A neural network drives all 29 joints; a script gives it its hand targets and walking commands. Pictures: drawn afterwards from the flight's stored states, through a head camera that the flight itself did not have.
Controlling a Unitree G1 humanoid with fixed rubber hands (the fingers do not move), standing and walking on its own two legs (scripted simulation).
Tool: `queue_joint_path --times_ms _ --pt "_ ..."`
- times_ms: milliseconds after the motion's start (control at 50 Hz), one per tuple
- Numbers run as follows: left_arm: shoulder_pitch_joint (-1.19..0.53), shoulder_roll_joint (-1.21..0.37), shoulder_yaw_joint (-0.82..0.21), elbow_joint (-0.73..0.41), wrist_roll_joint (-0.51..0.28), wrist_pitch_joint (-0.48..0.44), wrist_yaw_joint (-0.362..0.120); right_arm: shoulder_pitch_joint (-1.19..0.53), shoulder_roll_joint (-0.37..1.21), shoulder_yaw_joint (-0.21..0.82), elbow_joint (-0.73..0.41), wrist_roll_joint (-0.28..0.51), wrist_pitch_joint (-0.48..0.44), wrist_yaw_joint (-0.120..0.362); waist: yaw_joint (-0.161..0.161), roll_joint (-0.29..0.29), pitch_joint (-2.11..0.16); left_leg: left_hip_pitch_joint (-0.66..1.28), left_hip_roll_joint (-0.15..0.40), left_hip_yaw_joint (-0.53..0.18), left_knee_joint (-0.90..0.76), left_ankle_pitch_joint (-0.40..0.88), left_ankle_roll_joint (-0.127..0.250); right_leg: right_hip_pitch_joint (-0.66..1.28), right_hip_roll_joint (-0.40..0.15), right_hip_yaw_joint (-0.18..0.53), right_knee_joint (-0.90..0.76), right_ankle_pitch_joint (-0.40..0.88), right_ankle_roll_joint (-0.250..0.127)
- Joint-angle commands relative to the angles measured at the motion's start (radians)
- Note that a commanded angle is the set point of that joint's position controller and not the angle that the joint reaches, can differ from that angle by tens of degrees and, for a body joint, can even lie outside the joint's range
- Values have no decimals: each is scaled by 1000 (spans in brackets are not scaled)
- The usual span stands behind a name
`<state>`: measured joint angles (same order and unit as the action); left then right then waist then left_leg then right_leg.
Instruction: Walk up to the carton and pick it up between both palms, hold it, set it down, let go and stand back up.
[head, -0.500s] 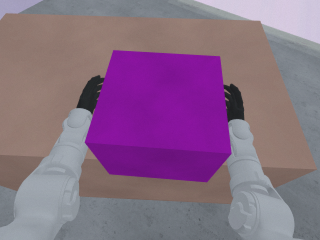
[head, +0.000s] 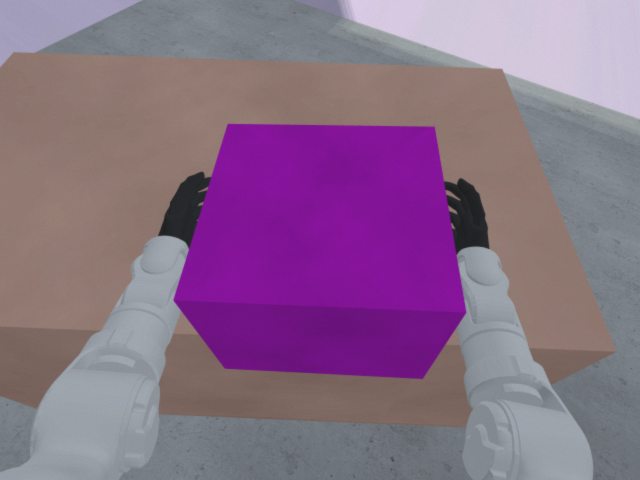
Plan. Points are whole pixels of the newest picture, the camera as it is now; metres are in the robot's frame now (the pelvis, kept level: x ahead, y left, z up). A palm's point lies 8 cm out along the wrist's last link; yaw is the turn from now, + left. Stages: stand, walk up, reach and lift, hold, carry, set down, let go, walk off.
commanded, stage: reach and lift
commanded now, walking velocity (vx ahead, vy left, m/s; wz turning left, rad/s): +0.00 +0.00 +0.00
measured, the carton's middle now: (325, 252) +0.43 -0.04 +0.01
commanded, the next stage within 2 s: none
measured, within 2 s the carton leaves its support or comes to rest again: neither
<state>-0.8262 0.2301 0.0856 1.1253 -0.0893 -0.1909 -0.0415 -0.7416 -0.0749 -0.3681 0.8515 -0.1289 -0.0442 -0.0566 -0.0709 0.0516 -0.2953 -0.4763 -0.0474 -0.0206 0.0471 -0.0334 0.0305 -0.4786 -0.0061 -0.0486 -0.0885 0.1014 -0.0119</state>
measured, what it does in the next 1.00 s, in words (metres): stands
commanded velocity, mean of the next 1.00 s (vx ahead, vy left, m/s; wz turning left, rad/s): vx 0.00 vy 0.00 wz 0.00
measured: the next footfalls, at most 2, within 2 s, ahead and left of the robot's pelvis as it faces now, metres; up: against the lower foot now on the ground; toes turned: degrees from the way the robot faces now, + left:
none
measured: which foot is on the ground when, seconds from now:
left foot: down 0.00-1.00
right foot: down 0.00-1.00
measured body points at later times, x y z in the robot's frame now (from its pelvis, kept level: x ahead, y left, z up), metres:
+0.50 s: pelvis -0.01 +0.00 +0.01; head +0.03 +0.00 +0.45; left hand +0.46 +0.15 +0.13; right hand +0.42 -0.23 +0.13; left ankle -0.05 +0.10 -0.74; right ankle -0.01 -0.11 -0.74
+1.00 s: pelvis -0.03 +0.01 +0.01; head -0.03 +0.00 +0.46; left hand +0.41 +0.14 +0.17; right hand +0.36 -0.23 +0.16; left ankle -0.05 +0.10 -0.74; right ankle -0.01 -0.11 -0.74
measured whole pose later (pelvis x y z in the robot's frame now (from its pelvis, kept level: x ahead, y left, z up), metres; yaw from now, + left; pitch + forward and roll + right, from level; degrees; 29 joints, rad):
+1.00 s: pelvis -0.03 +0.01 +0.01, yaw -1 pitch +8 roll +0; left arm -0.71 0.14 0.28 0.52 0.09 0.41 -0.13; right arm -0.71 -0.11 -0.25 0.55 -0.04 0.37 -0.06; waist -0.09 0.02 -0.16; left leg -0.09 -0.05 0.00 -0.05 0.01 0.04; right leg -0.15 -0.01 -0.02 -0.09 0.10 0.00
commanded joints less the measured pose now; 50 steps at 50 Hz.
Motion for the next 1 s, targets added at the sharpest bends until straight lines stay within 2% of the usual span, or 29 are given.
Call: queue_joint_path --times_ms 0,100,200,280,380,440,540,640,780,980 --pt "-621 -580 -213 -255 15 -26 -96 -553 623 390 -144 31 -13 120 -8 1 -663 107 50 7 124 557 -39 686 -33 90 211 473 -39" --pt "-627 -541 -173 -234 28 11 -97 -556 627 403 -143 57 46 110 8 -19 -562 82 43 3 105 468 -26 723 -36 97 223 435 -23" --pt "-649 -505 -118 -218 34 68 -106 -580 604 368 -134 60 118 99 -3 -49 -465 90 40 2 78 382 -23 703 -30 95 197 342 -10" --pt "-694 -500 -101 -261 29 130 -113 -618 584 328 -143 54 176 100 -13 -36 -448 130 48 2 62 366 -29 687 -28 94 158 288 -22" --pt "-702 -469 -41 -314 75 217 -124 -620 527 209 -139 -18 233 112 -31 -4 -382 176 58 4 12 343 -34 661 -30 84 79 204 -35" --pt "-667 -450 -9 -352 117 261 -130 -607 498 163 -168 -58 249 121 -33 7 -380 221 61 7 -20 385 -31 681 -31 80 34 219 -40" --pt "-588 -469 7 -484 146 344 -145 -592 492 214 -283 -44 283 119 -26 -3 -422 283 62 9 -57 480 -19 773 -26 85 12 332 -50" --pt "-542 -495 -13 -610 152 406 -153 -558 481 290 -373 -2 301 114 -27 -10 -423 321 59 8 -74 477 -10 801 -18 86 19 367 -42" --pt "-508 -512 -59 -707 133 480 -154 -530 457 378 -437 73 335 101 -25 -17 -353 322 53 4 -60 404 -14 794 -13 92 42 323 -29" --pt "-449 -505 -66 -795 127 592 -154 -498 411 448 -487 183 399 71 -15 -31 -238 313 52 8 -47 268 -20 750 -3 98 65 173 -4"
